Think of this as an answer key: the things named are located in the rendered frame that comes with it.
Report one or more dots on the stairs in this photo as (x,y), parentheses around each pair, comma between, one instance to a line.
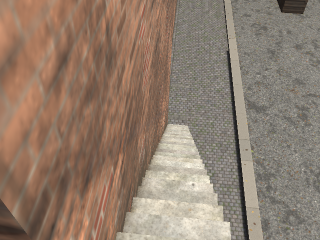
(176,200)

